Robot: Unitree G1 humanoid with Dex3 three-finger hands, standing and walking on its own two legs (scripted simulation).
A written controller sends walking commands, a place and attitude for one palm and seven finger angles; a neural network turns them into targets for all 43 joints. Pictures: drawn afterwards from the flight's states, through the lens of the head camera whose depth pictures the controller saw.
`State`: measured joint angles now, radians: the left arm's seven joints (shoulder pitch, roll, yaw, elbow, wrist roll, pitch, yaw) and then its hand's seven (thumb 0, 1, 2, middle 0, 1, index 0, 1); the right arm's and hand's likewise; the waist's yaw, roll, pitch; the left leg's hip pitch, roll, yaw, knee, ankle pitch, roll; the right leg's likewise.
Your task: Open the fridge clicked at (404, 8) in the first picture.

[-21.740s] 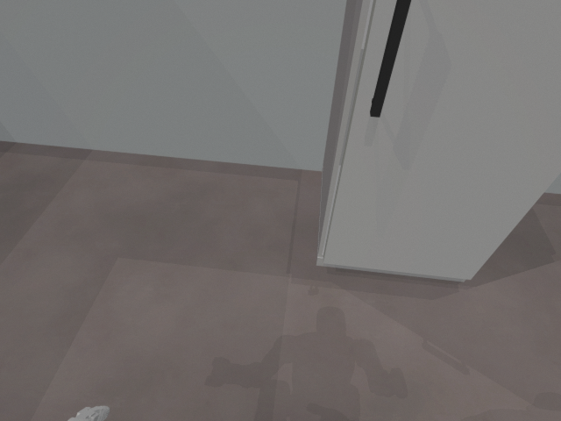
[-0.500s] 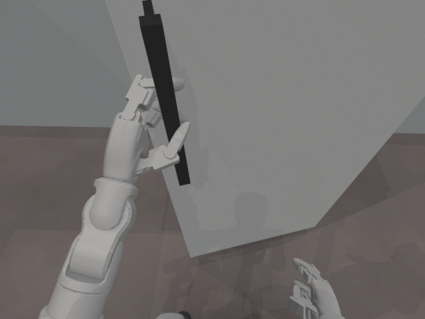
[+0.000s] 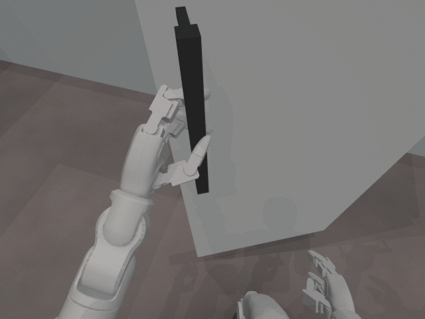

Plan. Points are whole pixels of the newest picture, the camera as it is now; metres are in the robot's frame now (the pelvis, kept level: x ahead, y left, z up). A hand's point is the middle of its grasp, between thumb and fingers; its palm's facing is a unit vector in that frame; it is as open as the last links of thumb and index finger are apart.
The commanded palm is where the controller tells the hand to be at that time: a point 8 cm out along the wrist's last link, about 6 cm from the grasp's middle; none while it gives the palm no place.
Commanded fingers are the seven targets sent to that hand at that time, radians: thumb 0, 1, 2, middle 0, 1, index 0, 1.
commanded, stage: walk backward, drawing the door open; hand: left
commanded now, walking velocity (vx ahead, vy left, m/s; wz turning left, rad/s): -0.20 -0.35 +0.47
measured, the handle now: (195, 126) +0.35 +0.03 +0.19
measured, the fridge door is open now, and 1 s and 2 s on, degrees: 30 54 60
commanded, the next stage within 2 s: stop walking and hold the door back in 1.20 s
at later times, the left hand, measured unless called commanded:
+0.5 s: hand (249, 250) +0.18 -0.04 +0.18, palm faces +0.11 -0.97 -0.20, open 7.9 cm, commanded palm +0.14 +0.01 +0.19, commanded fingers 0.00 0.90 0.90 -0.45 -1.40 -0.45 -1.40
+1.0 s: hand out of the picture +0.11 -0.11 +0.18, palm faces +0.57 -0.78 -0.26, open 8.4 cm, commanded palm +0.05 -0.08 +0.18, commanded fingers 0.00 0.90 0.90 -0.45 -1.40 -0.45 -1.40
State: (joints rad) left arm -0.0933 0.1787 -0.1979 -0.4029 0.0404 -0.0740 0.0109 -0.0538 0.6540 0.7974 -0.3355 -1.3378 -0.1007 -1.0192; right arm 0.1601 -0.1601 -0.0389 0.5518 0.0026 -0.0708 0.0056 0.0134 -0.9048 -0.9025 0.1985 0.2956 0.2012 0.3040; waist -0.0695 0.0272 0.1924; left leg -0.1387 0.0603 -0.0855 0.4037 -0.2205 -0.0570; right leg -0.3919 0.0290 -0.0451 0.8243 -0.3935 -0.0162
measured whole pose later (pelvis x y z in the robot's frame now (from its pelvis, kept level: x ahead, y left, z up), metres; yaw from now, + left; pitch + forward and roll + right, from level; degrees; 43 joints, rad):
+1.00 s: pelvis -0.05 -0.38 -0.02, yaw +34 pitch -3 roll +1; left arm 0.09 0.36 0.15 -0.61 -0.05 -0.10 0.01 -0.24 0.46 1.06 -0.45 -1.39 -0.11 -1.02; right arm 0.13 -0.17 -0.04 0.57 0.00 -0.08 -0.04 0.01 -0.91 -0.90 0.20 0.30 0.20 0.30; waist -0.03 -0.08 0.23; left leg -0.24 -0.02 0.13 0.59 -0.29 0.06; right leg -0.40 -0.03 -0.08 1.03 -0.50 0.01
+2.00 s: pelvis -0.03 -0.55 -0.01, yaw +48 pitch -1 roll -1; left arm -0.32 0.36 0.17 0.13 -0.06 -0.15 0.04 -0.28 0.51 0.92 -0.40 -1.34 -0.15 -1.11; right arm 0.22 -0.20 0.04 0.69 0.04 -0.04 -0.08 0.01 -0.90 -0.90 0.21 0.30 0.21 0.30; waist 0.00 0.02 0.07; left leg -0.24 0.00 0.05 0.52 -0.27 0.03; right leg -0.18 0.01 -0.07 0.47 -0.27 -0.02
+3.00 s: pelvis -0.03 -0.61 -0.02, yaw +45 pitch +2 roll +0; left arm -0.42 0.47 0.36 0.48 -0.12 -0.34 -0.13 -0.01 -0.49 0.24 -0.35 -1.27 -0.35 -1.27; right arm 0.26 -0.27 0.02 0.65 0.04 -0.09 -0.06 0.01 -0.90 -0.90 0.20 0.30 0.21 0.30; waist -0.02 0.03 -0.02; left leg -0.43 0.02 0.01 0.66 -0.27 0.01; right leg -0.40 0.06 -0.05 0.66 -0.29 -0.06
